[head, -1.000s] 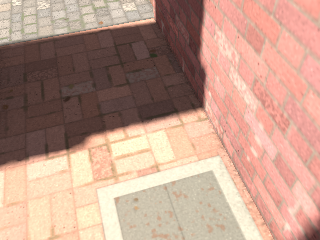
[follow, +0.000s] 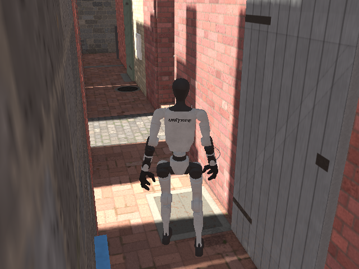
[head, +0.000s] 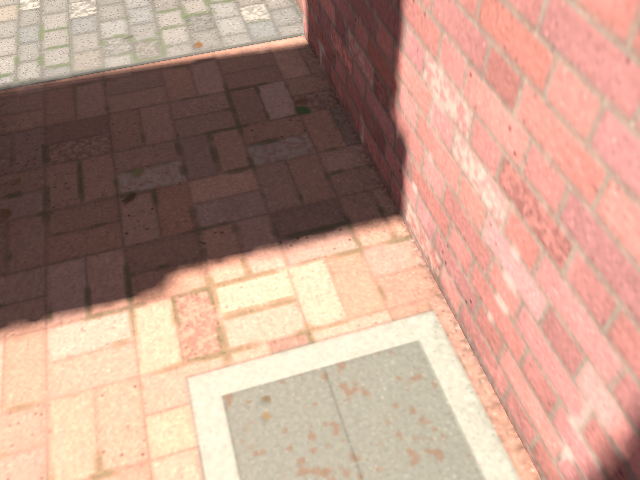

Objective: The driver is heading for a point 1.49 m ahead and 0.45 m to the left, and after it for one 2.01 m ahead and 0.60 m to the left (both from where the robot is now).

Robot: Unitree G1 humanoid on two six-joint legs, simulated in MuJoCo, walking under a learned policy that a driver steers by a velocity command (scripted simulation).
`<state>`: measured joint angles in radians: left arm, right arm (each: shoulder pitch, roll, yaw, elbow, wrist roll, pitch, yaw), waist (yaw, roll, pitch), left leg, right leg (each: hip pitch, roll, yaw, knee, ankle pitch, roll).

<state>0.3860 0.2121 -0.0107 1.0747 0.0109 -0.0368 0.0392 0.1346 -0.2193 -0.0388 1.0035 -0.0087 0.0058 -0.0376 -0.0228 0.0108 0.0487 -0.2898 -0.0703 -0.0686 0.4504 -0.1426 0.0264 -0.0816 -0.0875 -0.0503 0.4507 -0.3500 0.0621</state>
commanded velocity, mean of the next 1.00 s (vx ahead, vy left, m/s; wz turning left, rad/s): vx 0.23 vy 0.00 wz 0.00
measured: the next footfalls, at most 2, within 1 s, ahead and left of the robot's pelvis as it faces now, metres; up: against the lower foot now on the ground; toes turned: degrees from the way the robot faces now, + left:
left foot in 0.64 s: +0.16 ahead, +0.17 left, +0.00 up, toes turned +1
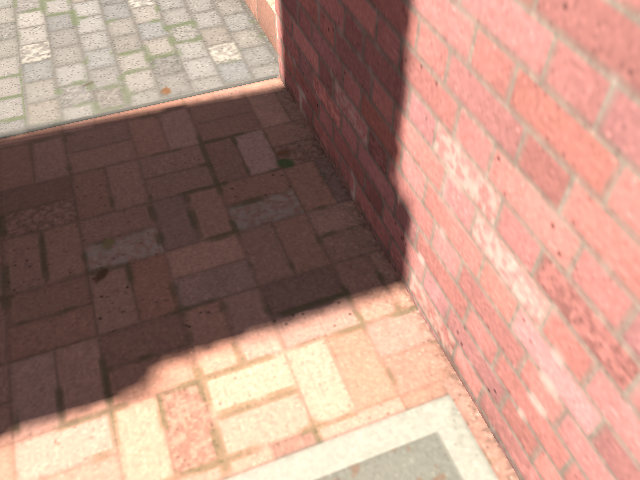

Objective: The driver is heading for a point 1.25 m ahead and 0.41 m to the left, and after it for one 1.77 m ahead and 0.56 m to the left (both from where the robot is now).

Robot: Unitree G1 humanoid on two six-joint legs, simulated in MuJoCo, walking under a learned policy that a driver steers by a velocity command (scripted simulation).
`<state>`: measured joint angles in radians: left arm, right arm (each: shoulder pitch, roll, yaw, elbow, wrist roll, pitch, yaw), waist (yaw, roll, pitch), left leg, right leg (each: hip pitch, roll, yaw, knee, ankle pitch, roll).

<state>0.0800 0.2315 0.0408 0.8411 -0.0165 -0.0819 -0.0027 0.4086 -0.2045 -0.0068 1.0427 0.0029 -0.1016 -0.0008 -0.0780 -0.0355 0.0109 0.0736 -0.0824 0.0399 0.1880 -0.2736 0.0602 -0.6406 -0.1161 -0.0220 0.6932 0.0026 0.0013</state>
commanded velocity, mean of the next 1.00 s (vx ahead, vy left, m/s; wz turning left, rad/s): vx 0.49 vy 0.00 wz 0.00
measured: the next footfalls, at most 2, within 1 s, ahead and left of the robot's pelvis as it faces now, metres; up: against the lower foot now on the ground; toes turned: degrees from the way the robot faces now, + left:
right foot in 0.12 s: +0.25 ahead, -0.11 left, +0.00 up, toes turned -3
left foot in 0.68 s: +0.57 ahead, +0.18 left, +0.00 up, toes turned +1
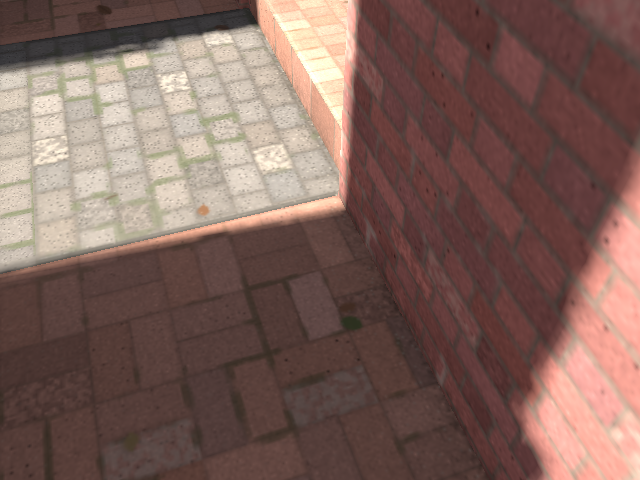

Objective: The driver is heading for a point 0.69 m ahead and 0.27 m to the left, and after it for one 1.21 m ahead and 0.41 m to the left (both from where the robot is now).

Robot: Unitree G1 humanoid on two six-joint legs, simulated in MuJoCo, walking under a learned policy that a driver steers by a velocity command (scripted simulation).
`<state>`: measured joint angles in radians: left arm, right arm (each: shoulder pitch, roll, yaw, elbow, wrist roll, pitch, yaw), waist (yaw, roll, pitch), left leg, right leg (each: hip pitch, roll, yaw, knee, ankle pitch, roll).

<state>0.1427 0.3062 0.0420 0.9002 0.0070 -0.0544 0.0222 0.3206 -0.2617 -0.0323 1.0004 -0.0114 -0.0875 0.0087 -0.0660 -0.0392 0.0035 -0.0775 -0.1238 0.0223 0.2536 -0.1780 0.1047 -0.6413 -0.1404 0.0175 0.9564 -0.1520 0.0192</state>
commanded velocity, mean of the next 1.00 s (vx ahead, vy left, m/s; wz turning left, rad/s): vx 0.35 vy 0.00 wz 0.38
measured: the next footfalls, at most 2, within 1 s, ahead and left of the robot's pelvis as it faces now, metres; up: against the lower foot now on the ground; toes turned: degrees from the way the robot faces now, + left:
right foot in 0.24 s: +0.29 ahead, -0.13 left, +0.00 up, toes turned -2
left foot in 0.72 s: +0.54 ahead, +0.22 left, +0.00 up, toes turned +15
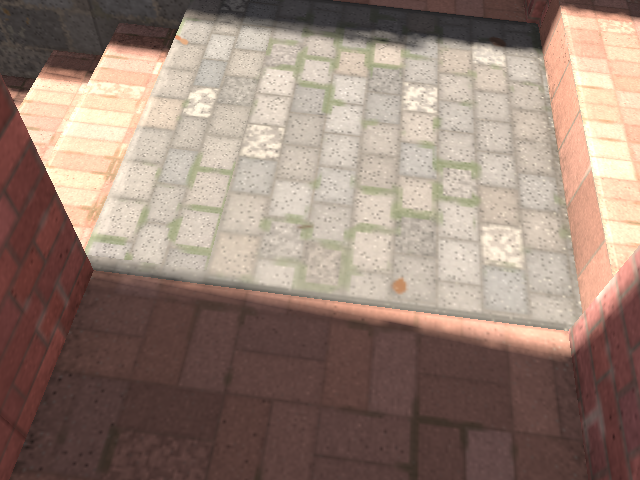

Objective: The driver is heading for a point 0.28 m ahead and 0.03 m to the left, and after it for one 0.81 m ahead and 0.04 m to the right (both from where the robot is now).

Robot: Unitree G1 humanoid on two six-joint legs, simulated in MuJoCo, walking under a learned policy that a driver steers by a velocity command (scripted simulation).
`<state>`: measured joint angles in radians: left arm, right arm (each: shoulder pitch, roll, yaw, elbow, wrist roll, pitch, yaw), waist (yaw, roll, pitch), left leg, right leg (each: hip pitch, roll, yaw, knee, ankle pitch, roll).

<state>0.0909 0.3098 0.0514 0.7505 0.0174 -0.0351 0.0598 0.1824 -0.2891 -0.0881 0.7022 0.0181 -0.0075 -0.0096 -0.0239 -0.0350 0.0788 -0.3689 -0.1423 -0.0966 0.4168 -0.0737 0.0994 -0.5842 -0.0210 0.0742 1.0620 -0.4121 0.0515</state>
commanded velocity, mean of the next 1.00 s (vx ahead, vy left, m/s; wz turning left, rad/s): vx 0.02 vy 0.00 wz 0.36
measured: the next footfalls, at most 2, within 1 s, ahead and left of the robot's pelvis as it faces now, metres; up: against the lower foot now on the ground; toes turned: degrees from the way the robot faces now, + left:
right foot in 0.30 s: +0.11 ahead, -0.13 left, +0.00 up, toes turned +17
left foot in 0.70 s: +0.02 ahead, +0.11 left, +0.00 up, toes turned +25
